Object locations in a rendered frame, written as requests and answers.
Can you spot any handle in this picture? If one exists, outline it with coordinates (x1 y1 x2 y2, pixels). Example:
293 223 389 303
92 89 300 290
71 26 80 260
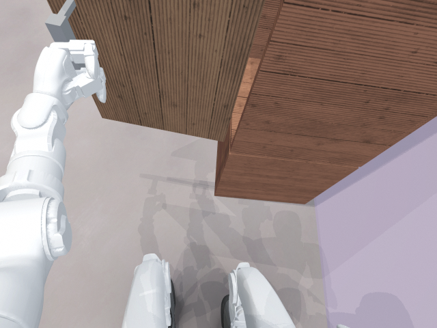
45 0 86 70

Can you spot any cupboard door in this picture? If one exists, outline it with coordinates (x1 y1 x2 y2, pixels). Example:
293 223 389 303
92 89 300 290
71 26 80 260
47 0 266 142

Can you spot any robot left forearm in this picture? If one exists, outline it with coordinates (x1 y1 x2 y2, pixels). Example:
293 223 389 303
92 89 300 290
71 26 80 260
0 93 68 202

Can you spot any robot left upper arm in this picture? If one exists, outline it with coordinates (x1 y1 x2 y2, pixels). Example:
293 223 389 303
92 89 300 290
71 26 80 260
0 197 72 328

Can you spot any left robot thigh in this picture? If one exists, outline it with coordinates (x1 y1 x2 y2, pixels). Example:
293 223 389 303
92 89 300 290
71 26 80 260
122 259 171 328

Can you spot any right robot shin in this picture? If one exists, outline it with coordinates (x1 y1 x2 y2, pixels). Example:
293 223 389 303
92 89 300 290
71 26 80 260
229 262 250 328

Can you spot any robot left hand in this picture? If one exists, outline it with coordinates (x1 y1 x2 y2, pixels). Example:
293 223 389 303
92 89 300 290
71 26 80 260
33 40 107 110

